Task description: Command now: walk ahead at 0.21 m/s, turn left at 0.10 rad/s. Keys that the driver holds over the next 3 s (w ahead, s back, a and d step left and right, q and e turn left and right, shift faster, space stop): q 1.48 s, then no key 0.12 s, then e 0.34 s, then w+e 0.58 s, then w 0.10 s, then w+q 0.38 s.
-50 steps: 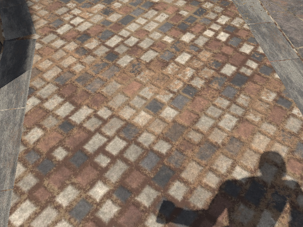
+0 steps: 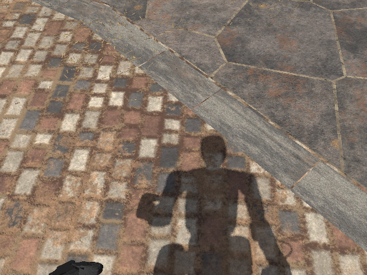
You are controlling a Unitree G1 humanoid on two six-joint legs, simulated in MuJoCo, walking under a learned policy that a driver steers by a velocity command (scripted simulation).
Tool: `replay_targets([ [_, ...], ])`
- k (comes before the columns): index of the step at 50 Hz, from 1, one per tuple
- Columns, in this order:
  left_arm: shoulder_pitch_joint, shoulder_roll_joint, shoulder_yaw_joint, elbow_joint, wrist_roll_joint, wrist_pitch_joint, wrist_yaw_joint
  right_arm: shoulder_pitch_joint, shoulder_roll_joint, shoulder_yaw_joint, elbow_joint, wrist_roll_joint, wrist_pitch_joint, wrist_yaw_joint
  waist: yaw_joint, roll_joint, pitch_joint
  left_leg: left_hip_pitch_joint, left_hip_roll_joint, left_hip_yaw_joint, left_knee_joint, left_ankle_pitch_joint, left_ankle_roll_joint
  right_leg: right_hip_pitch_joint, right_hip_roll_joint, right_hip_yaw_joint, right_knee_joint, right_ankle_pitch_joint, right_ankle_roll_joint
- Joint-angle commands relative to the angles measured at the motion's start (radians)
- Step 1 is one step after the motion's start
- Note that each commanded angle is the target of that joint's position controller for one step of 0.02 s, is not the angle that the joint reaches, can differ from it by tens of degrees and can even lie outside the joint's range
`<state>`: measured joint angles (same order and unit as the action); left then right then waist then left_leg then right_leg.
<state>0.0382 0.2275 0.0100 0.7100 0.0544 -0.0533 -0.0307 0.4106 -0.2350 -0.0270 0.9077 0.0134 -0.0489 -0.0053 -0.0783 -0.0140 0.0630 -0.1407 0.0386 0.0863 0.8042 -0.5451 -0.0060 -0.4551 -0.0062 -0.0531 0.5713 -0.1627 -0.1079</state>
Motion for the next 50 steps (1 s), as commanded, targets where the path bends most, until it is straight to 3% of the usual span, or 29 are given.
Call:
replay_targets([
  [1,0.303,0.199,0.064,0.03,-0.057,0.009,0.041,0.073,-0.105,-0.022,-0.047,0.012,0.019,-0.018,0.141,-0.127,-0.381,-0.361,-0.024,-0.153,0.427,-0.058,0.025,0.634,-0.412,0.306,-0.108,0.967,-0.196],
  [2,0.207,0.122,0.039,0.022,-0.052,0.009,0.045,0.007,-0.105,-0.025,-0.052,-0.008,0.021,-0.016,0.11,-0.097,-0.225,-0.381,0.007,-0.134,0.361,0.02,0.021,0.492,-0.348,0.239,-0.173,0.811,-0.139],
  [3,0.161,0.091,0.027,0.024,-0.05,0.009,0.051,-0.008,-0.104,-0.031,-0.044,-0.023,0.031,-0.013,0.08,-0.097,-0.14,-0.354,0.018,-0.124,0.321,0.074,0.008,0.385,-0.306,0.176,-0.214,0.762,-0.101],
  [4,0.149,0.084,0.025,0.025,-0.05,0.009,0.057,0.013,-0.097,-0.036,-0.033,-0.035,0.048,-0.008,0.06,-0.102,-0.12,-0.286,0.015,-0.111,0.309,0.119,-0.002,0.299,-0.283,0.115,-0.242,0.744,-0.081],
  [6,0.153,0.103,0.032,0.031,-0.041,0.001,0.061,0.044,-0.066,-0.04,-0.028,-0.032,0.067,0.0,0.032,-0.073,-0.149,-0.229,-0.009,-0.088,0.328,0.156,-0.009,0.245,-0.277,0.057,-0.26,0.728,-0.092],
  [8,0.137,0.109,0.038,0.033,-0.036,-0.004,0.062,0.027,-0.053,-0.045,-0.04,-0.032,0.08,0.003,0.02,-0.083,-0.148,-0.251,-0.009,-0.079,0.304,0.183,-0.011,0.222,-0.281,0.023,-0.277,0.619,-0.106],
  [11,0.138,0.099,0.04,0.044,-0.03,0.009,0.068,-0.062,-0.047,-0.044,-0.081,-0.041,0.099,0.013,0.038,-0.127,-0.103,-0.277,0.016,-0.065,0.16,0.241,-0.008,0.191,-0.276,-0.013,-0.308,0.322,-0.1],
  [13,0.156,0.113,0.047,0.053,-0.026,0.02,0.069,-0.115,-0.048,-0.042,-0.108,-0.044,0.107,0.024,0.06,-0.129,-0.098,-0.259,0.016,-0.047,0.077,0.244,-0.001,0.191,-0.289,-0.014,-0.31,0.196,-0.105],
  [17,0.18,0.156,0.066,0.065,-0.024,0.044,0.062,-0.159,-0.067,-0.045,-0.152,-0.04,0.109,0.033,0.081,-0.115,-0.102,-0.217,0.005,-0.017,-0.031,0.167,0.025,0.219,-0.341,0.004,-0.259,0.114,-0.103],
  [19,0.169,0.176,0.075,0.066,-0.029,0.055,0.062,-0.153,-0.067,-0.046,-0.165,-0.037,0.102,0.034,0.069,-0.098,-0.101,-0.159,-0.009,0.0,-0.145,0.18,0.047,0.219,-0.343,-0.009,-0.198,0.083,-0.069],
  [20,0.171,0.179,0.079,0.071,-0.031,0.062,0.062,-0.133,-0.068,-0.047,-0.162,-0.037,0.092,0.032,0.056,-0.064,-0.103,-0.093,-0.025,0.0,-0.252,0.246,0.061,0.195,-0.322,-0.039,-0.134,0.036,-0.027],
  [21,0.212,0.16,0.079,0.084,-0.022,0.071,0.058,-0.107,-0.104,-0.055,-0.155,-0.042,0.077,0.025,0.053,0.047,-0.094,-0.041,0.007,-0.097,-0.399,0.317,0.079,0.153,-0.268,-0.086,-0.003,-0.067,0.04],
  [22,0.254,0.085,0.064,0.061,-0.015,0.082,0.049,-0.102,-0.216,-0.075,-0.175,-0.049,0.063,0.011,0.083,0.324,-0.09,0.025,0.269,-0.447,-0.509,0.573,0.137,-0.019,-0.135,-0.178,0.28,-0.384,0.122],
  [23,0.141,0.094,0.059,0.006,-0.028,0.1,0.063,-0.046,-0.301,-0.105,-0.166,-0.037,0.068,0.004,0.016,0.335,-0.05,-0.037,0.361,-0.594,-0.526,0.751,0.296,-0.145,0.009,-0.046,0.419,-0.511,0.141],
  [24,0.119,0.115,0.062,0.01,-0.029,0.11,0.066,-0.035,-0.254,-0.098,-0.154,-0.032,0.073,0.0,0.028,0.188,-0.042,-0.029,0.311,-0.515,-0.515,0.722,0.307,-0.161,-0.023,0.034,0.503,-0.442,0.145],
  [26,0.146,0.117,0.067,0.036,-0.042,0.096,0.06,-0.178,-0.191,-0.079,-0.184,-0.026,0.085,-0.004,0.09,0.132,-0.039,-0.042,0.182,-0.381,-0.508,0.631,0.241,-0.144,-0.034,0.074,0.49,-0.275,0.137],
  [28,0.178,0.136,0.076,0.054,-0.021,0.092,0.053,-0.218,-0.158,-0.069,-0.207,-0.016,0.084,-0.003,0.097,0.127,-0.098,-0.002,0.14,-0.338,-0.483,0.738,0.231,-0.116,-0.015,0.065,0.525,-0.217,0.141],
  [31,0.166,0.115,0.072,0.043,-0.032,0.099,0.052,-0.173,-0.177,-0.077,-0.199,-0.015,0.074,0.002,0.081,0.092,-0.122,0.042,0.138,-0.364,-0.474,0.727,0.238,-0.12,-0.01,0.079,0.48,-0.21,0.154],
  [36,0.118,0.115,0.066,0.013,-0.036,0.102,0.061,-0.138,-0.2,-0.087,-0.199,-0.027,0.081,0.001,0.044,0.13,-0.102,0.036,0.138,-0.459,-0.483,0.558,0.258,-0.098,0.005,0.095,0.323,-0.24,0.156],
  [39,0.111,0.116,0.062,-0.001,-0.042,0.094,0.064,-0.153,-0.214,-0.093,-0.206,-0.033,0.086,0.007,0.042,0.132,-0.106,-0.007,0.129,-0.504,-0.469,0.551,0.256,-0.026,0.026,0.098,0.242,-0.254,0.143],
  [43,0.158,0.123,0.059,-0.01,-0.054,0.078,0.07,-0.201,-0.219,-0.098,-0.214,-0.033,0.093,0.018,0.064,0.146,-0.122,-0.056,0.105,-0.576,-0.442,0.606,0.22,0.114,0.063,0.099,0.089,-0.259,0.114],
  [45,0.236,0.116,0.056,0.005,-0.054,0.066,0.079,-0.253,-0.211,-0.096,-0.22,-0.02,0.097,0.018,0.118,0.131,-0.119,-0.134,0.052,-0.573,-0.406,0.532,0.154,0.273,0.07,0.091,-0.149,-0.137,0.096],
  [46,0.258,0.166,0.068,0.007,-0.042,0.059,0.088,-0.25,-0.177,-0.087,-0.228,-0.011,0.095,0.014,0.12,0.053,-0.115,-0.224,-0.013,-0.523,-0.337,0.376,0.093,0.365,-0.036,0.187,-0.287,-0.139,0.071],
  [47,0.219,0.269,0.085,-0.018,-0.027,0.059,0.092,-0.201,-0.099,-0.07,-0.241,-0.003,0.09,0.011,0.08,-0.183,-0.118,-0.38,-0.169,-0.318,-0.12,0.101,0.029,0.44,-0.306,0.469,-0.385,-0.178,-0.011],
  [48,0.169,0.288,0.092,-0.032,-0.021,0.067,0.083,-0.201,-0.177,-0.089,-0.229,-0.037,0.091,0.002,0.084,-0.194,-0.076,-0.411,-0.195,-0.202,0.085,-0.027,0.013,0.291,-0.402,0.54,-0.375,-0.055,-0.115],
  [49,0.141,0.217,0.073,-0.046,-0.023,0.066,0.077,-0.197,-0.208,-0.1,-0.215,-0.047,0.094,0.005,0.061,-0.106,-0.056,-0.37,-0.148,-0.225,0.211,0.009,0.01,0.237,-0.368,0.474,-0.353,0.033,-0.132],
  [50,0.09,0.166,0.059,-0.054,-0.031,0.065,0.072,-0.173,-0.199,-0.102,-0.193,-0.045,0.099,0.013,0.033,-0.071,-0.035,-0.354,-0.138,-0.218,0.282,0.069,0.006,0.21,-0.299,0.363,-0.335,0.077,-0.105],
])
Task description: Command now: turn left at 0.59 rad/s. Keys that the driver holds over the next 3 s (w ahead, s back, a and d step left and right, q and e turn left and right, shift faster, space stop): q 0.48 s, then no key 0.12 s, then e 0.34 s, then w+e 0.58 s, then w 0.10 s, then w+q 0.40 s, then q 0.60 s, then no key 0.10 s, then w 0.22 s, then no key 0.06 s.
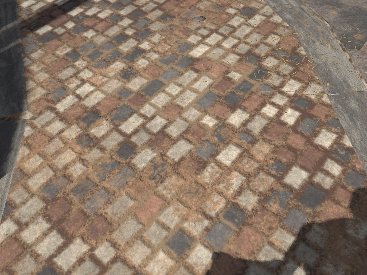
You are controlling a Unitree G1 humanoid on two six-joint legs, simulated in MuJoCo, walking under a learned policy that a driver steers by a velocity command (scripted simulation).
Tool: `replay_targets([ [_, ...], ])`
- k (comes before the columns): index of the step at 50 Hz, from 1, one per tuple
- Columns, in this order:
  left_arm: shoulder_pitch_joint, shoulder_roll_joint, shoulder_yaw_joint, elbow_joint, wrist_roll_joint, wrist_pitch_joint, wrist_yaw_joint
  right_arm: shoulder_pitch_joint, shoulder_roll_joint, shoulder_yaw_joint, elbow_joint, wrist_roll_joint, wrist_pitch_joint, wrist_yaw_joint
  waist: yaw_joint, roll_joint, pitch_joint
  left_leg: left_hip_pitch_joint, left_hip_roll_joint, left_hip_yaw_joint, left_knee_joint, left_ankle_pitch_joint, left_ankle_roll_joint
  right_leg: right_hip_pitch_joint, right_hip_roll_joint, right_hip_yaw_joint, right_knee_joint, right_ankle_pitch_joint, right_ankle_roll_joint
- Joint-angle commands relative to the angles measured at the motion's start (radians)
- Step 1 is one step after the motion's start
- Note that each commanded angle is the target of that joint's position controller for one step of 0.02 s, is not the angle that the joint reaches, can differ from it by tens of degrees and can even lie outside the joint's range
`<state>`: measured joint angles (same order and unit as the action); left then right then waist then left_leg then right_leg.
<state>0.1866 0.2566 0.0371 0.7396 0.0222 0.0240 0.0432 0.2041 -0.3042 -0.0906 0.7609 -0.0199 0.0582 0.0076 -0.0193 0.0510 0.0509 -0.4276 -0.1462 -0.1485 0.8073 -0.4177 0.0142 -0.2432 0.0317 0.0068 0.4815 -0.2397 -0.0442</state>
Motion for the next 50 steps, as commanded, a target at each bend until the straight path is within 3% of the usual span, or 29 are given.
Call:
replay_targets([
  [1,-0.094,0.121,0.026,-0.095,0.001,-0.013,-0.003,0.06,-0.123,-0.038,-0.031,-0.008,0.0,0.011,-0.042,-0.153,-0.026,-0.071,0.051,0.032,0.329,-0.008,-0.024,0.016,-0.277,0.213,-0.231,0.183,-0.139],
  [3,-0.078,0.119,0.026,-0.099,0.002,-0.015,0.002,0.07,-0.11,-0.032,-0.023,0.0,0.009,0.029,-0.023,-0.19,-0.039,-0.107,0.061,0.067,0.359,0.019,-0.052,0.087,-0.237,0.123,-0.201,0.296,-0.134],
  [8,0.051,0.152,0.043,-0.062,0.002,-0.018,0.001,-0.029,-0.08,-0.013,-0.058,0.007,0.02,0.038,0.055,-0.195,-0.061,-0.139,0.101,0.108,0.206,-0.011,-0.086,0.249,-0.293,0.091,-0.159,0.395,-0.169],
  [14,0.026,0.192,0.059,-0.052,0.01,-0.016,-0.025,-0.055,-0.065,0.006,-0.089,0.021,0.02,0.044,0.056,-0.238,-0.081,0.068,0.122,0.199,-0.046,-0.053,-0.042,0.166,-0.319,0.007,-0.105,0.438,-0.156],
  [17,0.009,0.208,0.065,-0.044,-0.003,-0.009,-0.033,-0.014,-0.061,0.008,-0.087,0.019,0.007,0.04,0.02,-0.222,-0.096,0.187,0.109,0.229,-0.251,0.052,-0.004,0.123,-0.323,-0.033,-0.019,0.409,-0.112],
  [18,0.014,0.204,0.065,-0.037,-0.009,-0.005,-0.034,0.015,-0.068,0.008,-0.078,0.008,-0.003,0.031,-0.005,-0.176,-0.099,0.275,0.104,0.21,-0.389,0.175,0.011,0.06,-0.309,-0.07,0.052,0.325,-0.059],
  [19,0.051,0.173,0.059,-0.034,-0.006,0.0,-0.038,0.042,-0.134,-0.006,-0.076,-0.011,-0.018,0.019,-0.013,0.003,-0.099,0.385,0.22,0.0,-0.529,0.222,0.043,-0.085,-0.245,-0.144,0.24,0.118,0.013],
  [20,0.021,0.085,0.032,-0.109,0.004,0.009,-0.036,0.045,-0.294,-0.04,-0.104,0.003,-0.028,0.014,0.006,0.265,-0.063,0.417,0.517,-0.416,-0.54,0.586,0.177,-0.368,-0.054,-0.178,0.426,-0.395,0.089],
  [21,-0.047,0.129,0.037,-0.111,0.006,0.026,-0.019,0.137,-0.273,-0.048,-0.077,0.008,-0.029,0.014,-0.074,0.135,-0.097,0.382,0.528,-0.369,-0.495,0.674,0.284,-0.345,-0.059,-0.016,0.568,-0.417,0.083],
  [22,-0.037,0.133,0.04,-0.1,-0.008,0.034,-0.02,0.092,-0.214,-0.029,-0.073,0.011,-0.027,0.009,-0.029,0.093,-0.056,0.352,0.467,-0.276,-0.486,0.644,0.282,-0.355,-0.073,0.012,0.617,-0.342,0.077],
  [23,-0.023,0.141,0.043,-0.083,-0.016,0.029,-0.024,0.014,-0.167,-0.014,-0.083,0.014,-0.022,0.003,0.005,0.067,-0.019,0.313,0.391,-0.201,-0.501,0.563,0.239,-0.344,-0.086,0.028,0.595,-0.245,0.072],
  [24,-0.013,0.157,0.05,-0.074,-0.007,0.022,-0.026,-0.041,-0.145,-0.006,-0.095,0.017,-0.02,-0.004,0.025,0.083,-0.018,0.32,0.334,-0.164,-0.504,0.528,0.202,-0.341,-0.087,0.027,0.572,-0.184,0.072],
  [25,0.022,0.166,0.053,-0.052,0.006,0.021,-0.031,-0.056,-0.125,0.001,-0.101,0.018,-0.021,-0.01,0.031,0.097,-0.046,0.334,0.308,-0.129,-0.493,0.609,0.198,-0.318,-0.076,0.011,0.59,-0.146,0.078],
  [27,0.048,0.154,0.05,-0.036,0.002,0.025,-0.04,-0.028,-0.117,0.007,-0.093,0.019,-0.027,-0.007,0.029,0.057,-0.096,0.356,0.304,-0.108,-0.483,0.68,0.199,-0.285,-0.063,0.004,0.598,-0.124,0.087],
  [30,0.024,0.13,0.043,-0.034,-0.005,0.037,-0.04,0.01,-0.119,0.01,-0.071,0.012,-0.035,-0.008,0.009,0.057,-0.079,0.369,0.31,-0.125,-0.499,0.608,0.201,-0.284,-0.063,0.004,0.512,-0.122,0.091],
  [35,0.024,0.082,0.02,0.005,-0.008,0.041,-0.041,-0.001,-0.056,0.052,-0.031,-0.013,-0.047,-0.022,-0.004,0.066,-0.059,0.281,0.311,-0.082,-0.531,0.444,0.181,-0.085,-0.06,0.0,0.244,-0.132,0.065],
  [37,0.026,0.097,0.021,0.016,-0.015,0.038,-0.038,-0.003,-0.087,0.05,-0.011,-0.016,-0.049,-0.027,-0.005,0.068,-0.042,0.254,0.322,-0.088,-0.512,0.433,0.18,-0.029,-0.036,-0.007,0.178,-0.144,0.049],
  [40,0.061,0.104,0.019,0.027,-0.017,0.018,-0.035,-0.031,-0.13,0.037,0.004,0.004,-0.042,-0.038,0.039,0.026,-0.039,0.25,0.328,-0.079,-0.428,0.501,0.158,0.039,-0.019,-0.016,-0.007,-0.033,0.022],
  [41,0.062,0.117,0.019,0.027,-0.011,0.005,-0.032,-0.021,-0.13,0.034,0.009,0.007,-0.043,-0.043,0.044,-0.002,-0.045,0.237,0.313,-0.07,-0.396,0.48,0.127,0.079,-0.042,0.032,-0.079,0.069,0.012],
  [42,0.077,0.16,0.025,0.025,-0.001,-0.008,-0.029,-0.019,-0.115,0.035,-0.005,0.004,-0.046,-0.046,0.032,-0.066,-0.066,0.207,0.263,-0.032,-0.316,0.423,0.093,0.114,-0.124,0.154,-0.095,0.209,-0.011],
  [43,0.06,0.247,0.049,0.026,-0.015,-0.011,-0.033,-0.001,-0.082,0.037,-0.019,0.007,-0.044,-0.044,-0.012,-0.2,-0.052,0.132,0.119,0.084,-0.238,0.238,0.05,0.108,-0.233,0.32,-0.094,0.408,-0.09],
  [44,0.084,0.231,0.051,0.031,-0.021,-0.012,-0.043,-0.029,-0.068,0.042,-0.011,-0.001,-0.035,-0.05,0.032,-0.246,-0.046,0.108,0.065,0.143,-0.153,0.058,0.023,0.078,-0.326,0.435,-0.138,0.482,-0.18],
  [45,0.099,0.205,0.045,0.034,-0.013,-0.014,-0.046,-0.05,-0.067,0.039,-0.017,0.002,-0.031,-0.049,0.049,-0.263,-0.04,0.057,0.053,0.127,-0.032,-0.095,0.019,0.089,-0.351,0.478,-0.171,0.483,-0.225],
  [47,0.077,0.203,0.054,0.035,-0.009,-0.006,-0.037,-0.066,-0.063,0.034,-0.022,0.008,-0.027,-0.037,0.037,-0.202,-0.028,-0.006,0.076,0.093,0.121,-0.118,0.007,0.087,-0.295,0.422,-0.178,0.409,-0.222],
  [48,0.068,0.199,0.059,0.038,-0.012,0.001,-0.033,-0.051,-0.06,0.036,-0.024,0.003,-0.03,-0.03,0.022,-0.18,-0.049,-0.009,0.096,0.086,0.098,-0.086,0.0,0.097,-0.246,0.387,-0.188,0.23,-0.195],
  [50,0.065,0.187,0.066,0.036,-0.009,0.016,-0.038,-0.078,-0.054,0.041,-0.033,-0.004,-0.041,-0.016,0.043,-0.2,-0.051,-0.01,0.088,0.121,0.013,-0.072,-0.017,0.1,-0.181,0.384,-0.238,-0.14,-0.175],
])
Over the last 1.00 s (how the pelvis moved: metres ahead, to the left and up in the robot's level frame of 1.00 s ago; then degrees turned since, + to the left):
0.05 -0.01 0.02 34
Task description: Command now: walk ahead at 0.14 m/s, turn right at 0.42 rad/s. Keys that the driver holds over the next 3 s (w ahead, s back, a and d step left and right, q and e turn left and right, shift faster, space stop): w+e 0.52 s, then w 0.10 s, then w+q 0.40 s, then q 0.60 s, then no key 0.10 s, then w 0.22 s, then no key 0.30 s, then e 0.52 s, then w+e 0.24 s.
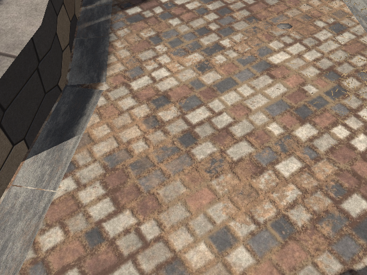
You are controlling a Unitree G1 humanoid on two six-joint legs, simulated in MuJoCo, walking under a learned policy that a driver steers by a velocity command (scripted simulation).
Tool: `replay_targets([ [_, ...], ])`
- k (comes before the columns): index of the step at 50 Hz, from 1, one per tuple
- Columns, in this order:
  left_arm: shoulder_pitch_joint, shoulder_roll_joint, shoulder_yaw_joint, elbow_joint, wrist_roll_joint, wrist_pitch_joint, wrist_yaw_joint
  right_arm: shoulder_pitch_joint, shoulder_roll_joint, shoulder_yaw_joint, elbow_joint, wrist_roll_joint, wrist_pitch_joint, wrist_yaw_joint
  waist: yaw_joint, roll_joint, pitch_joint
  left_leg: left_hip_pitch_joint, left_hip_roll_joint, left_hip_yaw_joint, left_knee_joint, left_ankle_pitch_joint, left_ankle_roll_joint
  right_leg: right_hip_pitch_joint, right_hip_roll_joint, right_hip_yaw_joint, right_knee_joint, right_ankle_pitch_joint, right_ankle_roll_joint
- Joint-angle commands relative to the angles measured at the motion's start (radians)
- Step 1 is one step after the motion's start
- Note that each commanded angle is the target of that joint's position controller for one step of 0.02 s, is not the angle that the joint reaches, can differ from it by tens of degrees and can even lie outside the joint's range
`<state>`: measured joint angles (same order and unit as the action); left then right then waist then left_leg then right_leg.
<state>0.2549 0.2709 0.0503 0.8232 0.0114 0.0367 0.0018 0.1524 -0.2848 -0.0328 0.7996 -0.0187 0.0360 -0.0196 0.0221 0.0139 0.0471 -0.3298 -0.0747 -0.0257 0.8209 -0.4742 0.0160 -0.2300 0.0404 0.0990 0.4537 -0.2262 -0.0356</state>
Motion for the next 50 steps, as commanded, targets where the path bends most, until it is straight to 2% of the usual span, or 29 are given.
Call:
replay_targets([
  [1,0.0,0.174,0.057,-0.048,0.004,0.008,0.0,-0.039,-0.069,-0.014,-0.08,-0.006,-0.024,0.018,0.01,-0.177,-0.038,-0.099,0.011,0.009,-0.049,-0.026,-0.024,0.076,-0.183,0.313,-0.228,-0.25,-0.188],
  [3,-0.013,0.188,0.069,-0.052,0.005,0.011,-0.01,-0.026,-0.066,-0.011,-0.087,0.0,-0.036,0.019,0.004,-0.175,-0.036,-0.015,-0.001,0.016,-0.17,-0.022,-0.022,0.023,-0.175,0.336,-0.225,-0.302,-0.185],
  [4,-0.044,0.194,0.073,-0.06,0.004,0.011,-0.015,0.014,-0.064,-0.011,-0.079,0.004,-0.043,0.013,-0.022,-0.166,-0.041,0.076,-0.008,0.021,-0.262,0.014,-0.012,-0.033,-0.157,0.33,-0.208,-0.302,-0.17],
  [5,-0.092,0.193,0.077,-0.073,0.0,0.012,-0.016,0.09,-0.057,-0.011,-0.056,0.007,-0.049,0.004,-0.074,-0.147,-0.044,0.212,-0.013,0.036,-0.404,0.113,0.002,-0.116,-0.119,0.305,-0.169,-0.318,-0.14],
  [6,-0.124,0.173,0.076,-0.086,0.0,0.008,-0.011,0.182,-0.08,-0.019,-0.028,0.005,-0.056,-0.011,-0.125,-0.104,-0.04,0.384,0.006,0.021,-0.515,0.174,0.017,-0.255,-0.061,0.266,-0.091,-0.37,-0.089],
  [7,-0.128,0.102,0.06,-0.112,-0.003,-0.005,-0.009,0.268,-0.178,-0.041,-0.012,-0.004,-0.064,-0.027,-0.147,0.096,-0.057,0.531,0.219,-0.215,-0.63,-0.067,0.051,-0.436,0.034,0.138,0.16,-0.415,-0.03],
  [8,-0.138,0.046,0.038,-0.146,-0.001,-0.017,-0.007,0.236,-0.298,-0.066,-0.031,-0.021,-0.067,-0.028,-0.128,0.233,-0.038,0.46,0.473,-0.611,-0.754,-0.343,0.136,-0.57,0.123,0.026,0.392,-0.344,-0.008],
  [9,-0.163,0.119,0.048,-0.148,0.019,-0.025,-0.011,0.177,-0.25,-0.058,-0.035,-0.034,-0.071,-0.026,-0.082,0.09,0.037,0.336,0.487,-0.601,-0.749,-0.354,0.18,-0.559,0.01,0.072,0.499,-0.235,-0.021],
  [10,-0.133,0.138,0.057,-0.125,0.015,-0.031,-0.026,0.12,-0.179,-0.04,-0.047,-0.021,-0.079,-0.022,-0.039,0.052,0.067,0.303,0.428,-0.503,-0.739,-0.29,0.168,-0.538,-0.015,0.063,0.529,-0.162,-0.017],
  [11,-0.092,0.138,0.058,-0.1,0.016,-0.034,-0.039,0.09,-0.139,-0.029,-0.054,-0.012,-0.09,-0.017,-0.019,0.057,0.07,0.312,0.368,-0.387,-0.739,-0.17,0.141,-0.522,-0.029,0.041,0.546,-0.105,-0.002],
  [13,-0.079,0.122,0.053,-0.086,0.031,-0.032,-0.06,0.13,-0.121,-0.022,-0.041,-0.008,-0.111,-0.014,-0.036,0.095,0.046,0.338,0.305,-0.218,-0.727,0.058,0.124,-0.519,-0.042,-0.007,0.62,-0.031,0.016],
  [18,-0.216,0.085,0.033,-0.143,0.027,-0.024,-0.086,0.273,-0.105,-0.023,0.019,-0.01,-0.124,0.009,-0.093,0.082,0.063,0.408,0.306,-0.058,-0.694,0.358,0.128,-0.618,-0.06,-0.046,0.587,0.046,0.033],
  [21,-0.296,0.059,0.014,-0.18,0.03,-0.03,-0.097,0.282,-0.1,-0.02,0.035,-0.01,-0.126,0.011,-0.103,0.086,0.081,0.394,0.301,0.031,-0.676,0.52,0.124,-0.581,-0.067,-0.106,0.448,0.094,0.03],
  [24,-0.377,0.04,-0.004,-0.223,0.03,-0.034,-0.106,0.308,-0.114,-0.021,0.061,-0.009,-0.126,0.007,-0.117,0.094,0.092,0.39,0.313,0.096,-0.656,0.642,0.114,-0.493,-0.064,-0.193,0.291,0.083,-0.005],
  [26,-0.354,0.042,-0.007,-0.227,0.031,-0.035,-0.1,0.306,-0.126,-0.022,0.077,-0.009,-0.12,0.002,-0.091,0.102,0.068,0.403,0.312,0.156,-0.574,0.903,0.096,-0.375,-0.025,-0.243,0.206,0.037,-0.05],
  [27,-0.312,0.049,-0.004,-0.217,0.034,-0.037,-0.09,0.318,-0.138,-0.023,0.089,-0.007,-0.117,-0.002,-0.067,0.114,0.03,0.405,0.317,0.175,-0.488,1.126,0.091,-0.28,0.015,-0.264,0.186,0.0,-0.077],
  [28,-0.221,0.063,0.004,-0.192,0.036,-0.043,-0.079,0.326,-0.155,-0.025,0.102,-0.006,-0.112,-0.004,-0.02,0.12,-0.03,0.402,0.323,0.186,-0.353,1.29,0.09,-0.16,0.055,-0.268,0.168,-0.029,-0.107],
  [29,-0.062,0.089,0.018,-0.143,0.039,-0.053,-0.066,0.324,-0.165,-0.025,0.106,-0.001,-0.107,-0.006,0.052,0.113,-0.122,0.336,0.324,0.199,-0.17,1.27,0.081,0.051,0.078,-0.241,0.107,0.003,-0.139],
  [30,0.11,0.137,0.04,-0.083,0.048,-0.06,-0.047,0.302,-0.154,-0.019,0.09,0.001,-0.109,-0.003,0.132,0.07,-0.209,0.148,0.297,0.215,0.068,1.032,0.065,0.318,0.012,-0.136,0.062,-0.008,-0.174],
  [31,0.156,0.242,0.064,-0.075,0.049,-0.06,-0.028,0.348,-0.013,0.012,0.03,0.015,-0.114,0.022,0.081,-0.195,-0.342,-0.245,0.152,0.213,0.451,0.104,0.017,0.637,-0.341,0.369,0.009,-0.135,-0.286],
  [32,0.187,0.254,0.069,-0.085,0.015,-0.051,-0.023,0.306,-0.111,-0.015,0.026,0.016,-0.118,0.02,0.117,-0.115,-0.437,-0.303,0.08,0.028,0.622,-0.009,0.02,0.61,-0.451,0.67,-0.134,-0.059,-0.335],
  [33,0.102,0.224,0.064,-0.068,0.009,-0.051,-0.014,0.218,-0.124,-0.022,0.002,0.024,-0.12,0.02,0.085,-0.062,-0.269,-0.359,0.131,-0.014,0.618,0.11,0.027,0.481,-0.409,0.464,-0.145,0.044,-0.306],
  [34,0.054,0.159,0.045,-0.06,0.01,-0.062,-0.01,0.203,-0.09,-0.009,0.004,0.026,-0.128,0.023,0.047,-0.034,-0.144,-0.329,0.158,-0.011,0.543,0.161,0.034,0.314,-0.372,0.324,-0.169,0.17,-0.278],
  [35,0.013,0.114,0.032,-0.053,0.015,-0.075,-0.01,0.222,-0.073,-0.009,0.027,0.018,-0.122,0.025,0.004,-0.006,-0.084,-0.275,0.183,-0.016,0.466,0.176,0.036,0.207,-0.32,0.217,-0.197,0.235,-0.233],
  [36,-0.009,0.086,0.022,-0.044,0.012,-0.088,-0.008,0.259,-0.063,-0.008,0.046,0.002,-0.104,0.029,-0.031,-0.026,-0.061,-0.206,0.192,-0.022,0.417,0.179,0.032,0.121,-0.282,0.141,-0.225,0.275,-0.208],
  [37,-0.017,0.067,0.015,-0.035,0.012,-0.101,-0.009,0.293,-0.048,-0.007,0.069,-0.006,-0.084,0.036,-0.05,-0.037,-0.054,-0.163,0.189,-0.029,0.39,0.183,0.03,0.079,-0.263,0.081,-0.254,0.281,-0.192],
  [40,0.027,0.074,0.015,0.002,0.008,-0.134,-0.012,0.258,-0.031,-0.016,0.071,-0.006,-0.061,0.052,-0.056,-0.053,-0.014,-0.217,0.174,-0.034,0.329,0.245,0.032,0.07,-0.24,-0.015,-0.31,0.321,-0.161],
  [44,0.076,0.061,0.007,0.032,0.006,-0.142,-0.009,0.106,-0.022,-0.02,0.031,-0.004,-0.059,0.06,-0.024,-0.068,0.041,-0.358,0.16,-0.028,0.198,0.403,0.023,0.124,-0.214,-0.122,-0.344,0.356,-0.11],
  [50,0.157,0.063,-0.006,0.083,0.003,-0.143,0.014,-0.097,0.018,0.006,-0.036,-0.011,-0.069,0.078,0.026,-0.063,0.068,-0.342,0.129,0.101,-0.111,0.521,0.038,0.244,-0.23,-0.231,-0.319,0.574,-0.075],
])
Over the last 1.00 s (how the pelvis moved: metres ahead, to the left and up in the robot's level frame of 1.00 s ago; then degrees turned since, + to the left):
-0.02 0.03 0.00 13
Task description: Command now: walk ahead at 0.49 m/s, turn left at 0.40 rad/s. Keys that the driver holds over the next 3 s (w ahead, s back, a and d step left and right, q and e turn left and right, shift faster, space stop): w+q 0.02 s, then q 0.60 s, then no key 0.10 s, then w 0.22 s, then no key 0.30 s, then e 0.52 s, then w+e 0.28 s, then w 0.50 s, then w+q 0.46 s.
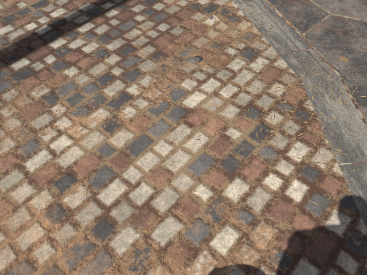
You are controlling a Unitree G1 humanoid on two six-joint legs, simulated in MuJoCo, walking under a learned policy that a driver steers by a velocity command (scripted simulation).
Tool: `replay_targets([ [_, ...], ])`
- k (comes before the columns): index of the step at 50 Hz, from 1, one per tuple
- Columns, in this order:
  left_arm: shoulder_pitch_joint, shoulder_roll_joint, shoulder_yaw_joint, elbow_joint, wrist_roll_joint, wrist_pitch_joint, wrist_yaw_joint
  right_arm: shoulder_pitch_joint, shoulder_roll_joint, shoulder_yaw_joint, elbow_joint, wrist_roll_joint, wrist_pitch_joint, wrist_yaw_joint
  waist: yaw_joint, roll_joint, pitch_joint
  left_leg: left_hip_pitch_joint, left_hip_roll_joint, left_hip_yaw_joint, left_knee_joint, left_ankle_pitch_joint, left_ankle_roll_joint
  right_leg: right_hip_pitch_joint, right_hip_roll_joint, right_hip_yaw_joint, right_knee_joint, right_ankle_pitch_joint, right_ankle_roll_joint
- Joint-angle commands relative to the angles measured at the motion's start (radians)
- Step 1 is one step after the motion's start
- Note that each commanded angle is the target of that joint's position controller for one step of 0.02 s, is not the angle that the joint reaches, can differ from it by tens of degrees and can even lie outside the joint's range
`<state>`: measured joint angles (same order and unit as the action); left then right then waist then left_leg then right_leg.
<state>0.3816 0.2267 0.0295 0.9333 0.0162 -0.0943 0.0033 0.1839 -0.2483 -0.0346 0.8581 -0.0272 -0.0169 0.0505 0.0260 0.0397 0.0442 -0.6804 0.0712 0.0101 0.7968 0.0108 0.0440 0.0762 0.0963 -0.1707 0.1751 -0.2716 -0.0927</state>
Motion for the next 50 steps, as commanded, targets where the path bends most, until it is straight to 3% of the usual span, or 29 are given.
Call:
replay_targets([
  [1,0.049,0.113,0.014,-0.015,0.0,-0.009,0.018,-0.151,-0.017,0.011,-0.106,-0.004,-0.017,0.01,0.028,-0.088,0.072,0.013,-0.027,0.085,-0.123,0.02,0.021,-0.022,-0.296,0.026,-0.021,0.676,-0.015],
  [3,0.047,0.133,0.014,-0.004,0.003,0.001,0.03,-0.127,-0.021,0.01,-0.107,-0.009,-0.02,0.008,0.005,-0.097,0.047,0.091,-0.088,0.139,-0.18,-0.051,0.048,0.033,-0.299,-0.01,0.1,0.995,0.004],
  [5,0.022,0.167,0.022,-0.005,0.004,0.013,0.047,0.016,-0.047,0.0,-0.068,-0.017,-0.024,-0.001,-0.056,-0.14,-0.036,0.245,-0.158,0.161,-0.194,-0.131,0.084,0.039,-0.302,-0.025,0.32,1.237,0.026],
  [6,0.003,0.178,0.025,-0.013,0.004,0.02,0.05,0.132,-0.08,-0.015,-0.036,-0.023,-0.033,-0.007,-0.102,-0.147,-0.1,0.378,-0.173,0.126,-0.242,-0.114,0.113,-0.003,-0.304,-0.02,0.493,1.177,0.03],
  [7,-0.04,0.187,0.027,-0.03,-0.01,0.02,0.044,0.251,-0.113,-0.032,-0.005,-0.037,-0.045,-0.017,-0.177,-0.112,-0.16,0.557,-0.145,0.073,-0.369,0.041,0.153,-0.114,-0.265,-0.038,0.744,0.927,0.041],
  [8,0.014,0.101,0.009,-0.07,-0.005,0.012,0.034,0.27,-0.218,-0.059,0.0,-0.034,-0.047,-0.029,-0.122,0.083,-0.254,0.844,0.123,-0.188,-0.236,0.585,0.236,-0.408,-0.153,-0.039,1.076,0.005,0.067],
  [9,0.072,0.097,0.009,-0.106,-0.035,0.02,0.031,0.278,-0.287,-0.085,-0.021,0.003,-0.037,-0.034,-0.099,0.162,-0.447,1.09,0.342,-0.588,-0.248,0.911,0.451,-0.677,-0.009,0.12,1.388,-0.385,0.096],
  [10,0.003,0.138,0.014,-0.106,-0.008,0.024,0.03,0.227,-0.253,-0.085,-0.045,0.035,-0.021,-0.043,-0.112,-0.038,-0.399,0.975,0.3,-0.48,-0.316,0.803,0.423,-0.713,-0.091,0.224,1.368,-0.237,0.093],
  [11,-0.061,0.129,0.011,-0.131,-0.01,0.021,0.026,0.137,-0.199,-0.071,-0.059,0.04,-0.011,-0.05,-0.086,-0.036,-0.238,0.806,0.253,-0.4,-0.379,0.654,0.381,-0.726,-0.123,0.216,1.292,-0.167,0.096],
  [12,-0.08,0.13,0.014,-0.131,0.0,0.024,0.025,0.086,-0.145,-0.056,-0.061,0.036,-0.004,-0.053,-0.044,-0.087,-0.123,0.66,0.191,-0.338,-0.433,0.563,0.323,-0.705,-0.148,0.212,1.204,-0.142,0.105],
  [13,-0.081,0.13,0.017,-0.138,0.016,0.044,0.024,0.062,-0.122,-0.05,-0.066,0.041,-0.001,-0.057,-0.02,-0.084,-0.08,0.559,0.145,-0.292,-0.463,0.521,0.291,-0.661,-0.161,0.214,1.134,-0.131,0.119],
  [15,-0.042,0.103,0.013,-0.136,0.025,0.087,0.024,0.053,-0.128,-0.048,-0.067,0.026,-0.006,-0.051,0.011,-0.054,-0.086,0.447,0.09,-0.235,-0.475,0.534,0.261,-0.57,-0.153,0.198,1.05,-0.113,0.14],
  [17,-0.035,0.09,0.012,-0.146,0.02,0.101,0.024,0.056,-0.163,-0.059,-0.07,0.016,-0.012,-0.047,0.019,-0.03,-0.122,0.43,0.061,-0.217,-0.463,0.557,0.246,-0.559,-0.144,0.191,0.987,-0.076,0.152],
  [24,-0.205,0.121,0.022,-0.217,0.012,0.127,0.035,0.102,-0.183,-0.074,-0.091,0.011,0.024,-0.056,-0.048,0.052,-0.115,0.478,0.039,-0.35,-0.48,0.079,0.194,-0.645,-0.144,0.224,0.793,-0.016,0.164],
  [27,-0.248,0.125,0.021,-0.239,0.004,0.124,0.04,0.117,-0.186,-0.08,-0.099,0.004,0.034,-0.058,-0.068,0.069,-0.095,0.508,0.049,-0.42,-0.462,0.013,0.196,-0.643,-0.122,0.239,0.711,-0.055,0.153],
  [30,-0.251,0.128,0.017,-0.253,-0.009,0.111,0.045,0.111,-0.192,-0.085,-0.109,-0.002,0.042,-0.056,-0.069,0.082,-0.094,0.523,0.055,-0.475,-0.414,0.126,0.194,-0.575,-0.085,0.244,0.615,-0.115,0.131],
  [32,-0.204,0.131,0.015,-0.248,-0.017,0.101,0.047,0.084,-0.192,-0.085,-0.117,0.0,0.046,-0.054,-0.048,0.093,-0.104,0.527,0.054,-0.5,-0.379,0.231,0.176,-0.488,-0.067,0.24,0.508,-0.135,0.11],
  [34,-0.112,0.124,0.013,-0.225,-0.013,0.087,0.051,0.038,-0.177,-0.078,-0.125,0.017,0.052,-0.059,0.007,0.077,-0.103,0.463,0.001,-0.481,-0.323,0.156,0.104,-0.306,-0.071,0.224,0.235,0.017,0.088],
  [35,-0.109,0.166,0.022,-0.226,0.005,0.078,0.058,0.052,-0.137,-0.066,-0.133,0.025,0.051,-0.063,-0.007,-0.017,-0.097,0.387,-0.063,-0.421,-0.237,-0.049,0.046,-0.22,-0.185,0.329,0.106,0.057,0.063],
  [36,-0.188,0.249,0.03,-0.266,0.014,0.081,0.061,0.136,-0.058,-0.045,-0.145,0.029,0.048,-0.064,-0.076,-0.259,-0.108,0.238,-0.217,-0.23,-0.06,-0.467,-0.015,-0.132,-0.45,0.613,0.063,0.296,-0.021],
  [37,-0.134,0.263,0.042,-0.248,0.011,0.091,0.047,0.129,-0.156,-0.069,-0.131,0.002,0.052,-0.07,-0.033,-0.26,-0.124,0.197,-0.25,-0.146,0.101,-0.642,-0.022,-0.186,-0.495,0.692,0.088,0.335,-0.139],
  [38,-0.124,0.212,0.03,-0.244,0.01,0.092,0.036,0.124,-0.175,-0.074,-0.12,-0.009,0.051,-0.067,-0.04,-0.175,-0.097,0.179,-0.211,-0.182,0.181,-0.58,-0.017,-0.199,-0.45,0.653,0.072,0.156,-0.142],
  [39,-0.157,0.167,0.02,-0.241,0.008,0.09,0.028,0.104,-0.165,-0.071,-0.107,-0.013,0.051,-0.058,-0.044,-0.14,-0.042,0.161,-0.183,-0.188,0.196,-0.491,-0.02,-0.229,-0.375,0.572,0.042,-0.068,-0.102],
  [41,-0.159,0.155,0.016,-0.227,0.011,0.084,0.025,0.102,-0.143,-0.063,-0.093,-0.017,0.048,-0.031,-0.04,-0.229,0.002,0.117,-0.177,-0.164,0.209,-0.398,-0.038,-0.201,-0.289,0.496,-0.013,-0.198,-0.06],
  [44,-0.074,0.165,0.027,-0.181,0.003,0.055,0.015,0.06,-0.129,-0.054,-0.083,-0.015,0.03,-0.017,-0.009,-0.172,0.0,0.071,-0.164,-0.143,0.194,-0.33,-0.052,-0.115,-0.286,0.467,-0.022,-0.116,-0.075],
  [47,-0.023,0.171,0.038,-0.144,-0.002,0.034,0.01,-0.005,-0.116,-0.043,-0.085,-0.016,0.018,-0.013,0.011,-0.17,-0.003,0.041,-0.111,-0.087,0.116,-0.296,-0.067,-0.056,-0.297,0.454,-0.034,-0.072,-0.093],
  [50,0.006,0.154,0.036,-0.11,0.002,0.028,0.008,-0.061,-0.073,-0.024,-0.083,-0.01,0.009,-0.019,0.026,-0.166,0.014,0.112,-0.083,-0.018,-0.018,-0.316,-0.082,-0.086,-0.289,0.386,0.007,0.214,-0.107],
])
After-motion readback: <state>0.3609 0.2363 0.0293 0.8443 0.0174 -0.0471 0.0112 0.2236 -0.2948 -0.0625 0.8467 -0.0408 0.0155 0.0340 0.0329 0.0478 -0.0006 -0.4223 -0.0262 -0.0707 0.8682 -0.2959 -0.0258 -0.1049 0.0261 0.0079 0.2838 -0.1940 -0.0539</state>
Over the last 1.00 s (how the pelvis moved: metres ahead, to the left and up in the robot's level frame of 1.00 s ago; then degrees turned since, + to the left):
0.38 -0.14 0.00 -15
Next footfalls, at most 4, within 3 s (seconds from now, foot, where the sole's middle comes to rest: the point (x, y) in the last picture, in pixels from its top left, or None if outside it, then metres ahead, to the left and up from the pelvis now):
0.14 left None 0.25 0.08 -0.78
0.70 right None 0.32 -0.09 -0.78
1.18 left None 0.32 0.13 -0.78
1.68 right None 0.38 -0.05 -0.78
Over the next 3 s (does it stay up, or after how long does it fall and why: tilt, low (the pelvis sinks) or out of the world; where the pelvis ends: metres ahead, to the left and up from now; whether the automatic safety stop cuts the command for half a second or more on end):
stays up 0.81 0.04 0.01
